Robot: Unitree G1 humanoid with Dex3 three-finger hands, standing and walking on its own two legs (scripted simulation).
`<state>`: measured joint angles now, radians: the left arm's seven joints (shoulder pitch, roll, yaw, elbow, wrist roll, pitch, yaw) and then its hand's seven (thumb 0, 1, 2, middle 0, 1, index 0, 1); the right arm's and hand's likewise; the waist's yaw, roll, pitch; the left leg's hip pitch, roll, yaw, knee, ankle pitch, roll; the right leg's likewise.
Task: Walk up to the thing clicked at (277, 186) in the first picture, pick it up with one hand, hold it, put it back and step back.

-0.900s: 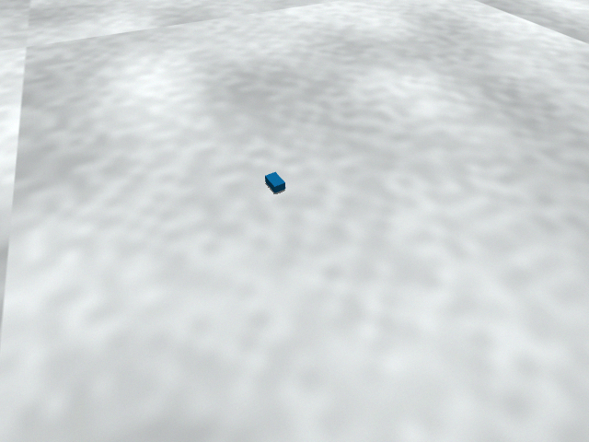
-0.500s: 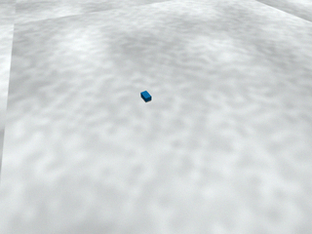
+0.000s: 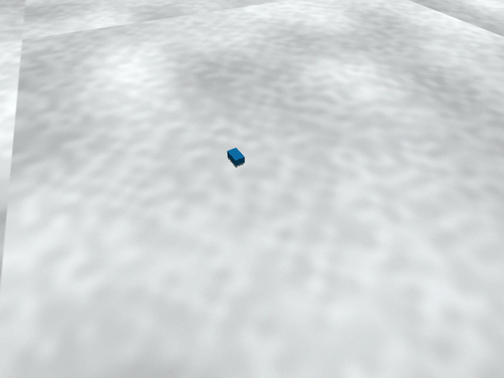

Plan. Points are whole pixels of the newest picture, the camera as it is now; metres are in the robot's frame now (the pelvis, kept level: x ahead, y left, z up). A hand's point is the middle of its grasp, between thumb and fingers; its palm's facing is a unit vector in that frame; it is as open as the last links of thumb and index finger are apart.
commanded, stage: stand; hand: left
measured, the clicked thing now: (235, 156) +1.50 +0.09 -0.76
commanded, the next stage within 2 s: walk up in 0.22 s
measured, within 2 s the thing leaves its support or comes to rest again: neither
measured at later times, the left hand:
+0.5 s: hand out of the picture +0.15 +0.27 -0.14, palm faces -0.23 -0.85 -0.47, open 7.4 cm
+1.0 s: hand (133, 245) +0.48 +0.29 -0.17, palm faces -0.44 -0.71 -0.55, open 7.4 cm
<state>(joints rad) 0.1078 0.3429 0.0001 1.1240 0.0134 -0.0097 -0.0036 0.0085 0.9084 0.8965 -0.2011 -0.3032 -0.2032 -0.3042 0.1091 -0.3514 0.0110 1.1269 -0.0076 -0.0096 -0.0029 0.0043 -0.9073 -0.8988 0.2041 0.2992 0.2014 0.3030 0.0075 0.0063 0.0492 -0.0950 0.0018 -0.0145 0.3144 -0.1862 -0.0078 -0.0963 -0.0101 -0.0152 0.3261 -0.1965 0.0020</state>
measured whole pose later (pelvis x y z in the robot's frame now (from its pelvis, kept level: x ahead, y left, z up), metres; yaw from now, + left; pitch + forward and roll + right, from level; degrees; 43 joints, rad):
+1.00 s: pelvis +0.30 +0.03 -0.05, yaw -27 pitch -1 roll -1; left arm 0.35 0.49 0.05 0.89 0.01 -0.07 0.06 0.01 0.90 0.90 -0.21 -0.30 -0.21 -0.31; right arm 0.16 -0.46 -0.12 0.74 -0.06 0.02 0.13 0.01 -0.91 -0.90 0.20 0.30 0.20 0.30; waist -0.04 0.04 0.09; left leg -0.54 0.07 0.01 0.80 -0.25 -0.02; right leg -0.23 -0.09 0.15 0.97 -0.54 0.00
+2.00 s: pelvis +0.71 +0.17 -0.03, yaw -48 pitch -1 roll +0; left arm 0.30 0.42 0.04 0.90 -0.01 -0.08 0.09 0.01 0.91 0.90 -0.20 -0.30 -0.21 -0.30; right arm 0.31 -0.43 -0.09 0.73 -0.07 0.07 0.07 0.00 -0.90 -0.90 0.21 0.30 0.20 0.30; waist -0.09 0.06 0.12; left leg -0.30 0.01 0.16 0.72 -0.41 0.08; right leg -0.49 0.00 -0.12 0.83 -0.32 -0.04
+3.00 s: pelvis +1.06 +0.43 -0.06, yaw -59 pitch -2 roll +1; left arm 0.31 0.47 0.07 0.84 0.06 -0.05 0.07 0.01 0.90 0.90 -0.21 -0.30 -0.21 -0.31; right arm 0.25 -0.49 -0.12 0.76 -0.02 0.08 0.05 0.00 -0.91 -0.90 0.20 0.30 0.20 0.30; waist 0.03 0.09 0.08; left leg -0.40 0.09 -0.05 0.89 -0.49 -0.02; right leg -0.53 -0.15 0.09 0.92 -0.41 -0.02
